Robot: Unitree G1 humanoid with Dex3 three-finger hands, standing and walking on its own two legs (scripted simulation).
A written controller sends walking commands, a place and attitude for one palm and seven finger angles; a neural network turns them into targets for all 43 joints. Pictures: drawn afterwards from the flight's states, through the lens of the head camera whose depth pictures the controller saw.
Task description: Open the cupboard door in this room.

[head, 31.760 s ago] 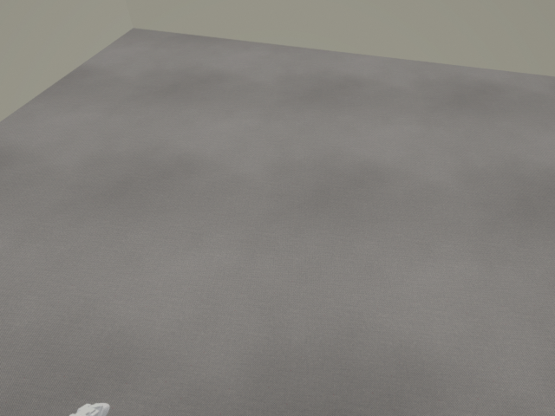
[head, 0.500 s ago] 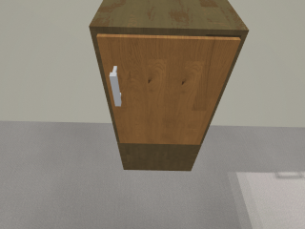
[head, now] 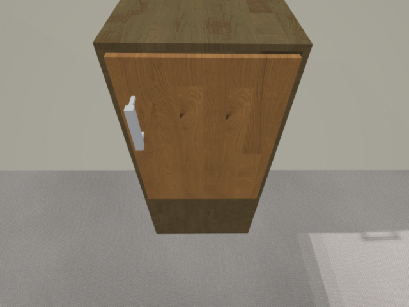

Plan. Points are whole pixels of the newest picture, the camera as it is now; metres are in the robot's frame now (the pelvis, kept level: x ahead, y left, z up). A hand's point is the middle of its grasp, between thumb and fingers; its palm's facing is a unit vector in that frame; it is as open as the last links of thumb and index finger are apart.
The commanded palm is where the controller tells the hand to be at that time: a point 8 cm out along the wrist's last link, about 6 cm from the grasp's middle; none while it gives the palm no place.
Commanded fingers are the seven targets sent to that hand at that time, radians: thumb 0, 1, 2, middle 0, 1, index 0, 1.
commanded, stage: come to a stop and stand still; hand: left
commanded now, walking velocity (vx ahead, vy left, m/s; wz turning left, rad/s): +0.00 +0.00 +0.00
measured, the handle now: (136, 124) +0.53 +0.21 +0.04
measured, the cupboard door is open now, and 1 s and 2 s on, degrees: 0 0 0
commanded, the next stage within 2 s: look again from close up in 0.28 s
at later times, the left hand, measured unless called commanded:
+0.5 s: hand out of the picture +0.02 +0.19 -0.17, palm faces +0.00 -0.97 -0.25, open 7.4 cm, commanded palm none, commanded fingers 0.00 0.90 0.90 -0.20 -0.30 -0.20 -0.30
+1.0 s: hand out of the picture -0.02 +0.17 -0.18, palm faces +0.03 -0.97 -0.22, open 7.4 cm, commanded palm +0.09 +0.23 -0.07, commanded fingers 0.00 0.85 0.88 -0.20 -0.33 -0.20 -0.33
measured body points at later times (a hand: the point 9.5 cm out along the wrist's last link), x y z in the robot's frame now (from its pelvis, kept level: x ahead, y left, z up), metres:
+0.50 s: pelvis +0.01 -0.01 +0.00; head +0.01 -0.01 +0.45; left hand +0.02 +0.24 -0.15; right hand +0.07 -0.26 -0.15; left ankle +0.02 +0.12 -0.74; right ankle -0.07 -0.09 -0.74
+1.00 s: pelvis +0.00 -0.01 +0.00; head +0.00 -0.01 +0.45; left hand -0.02 +0.23 -0.16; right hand +0.03 -0.24 -0.16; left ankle +0.02 +0.12 -0.74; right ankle -0.07 -0.09 -0.74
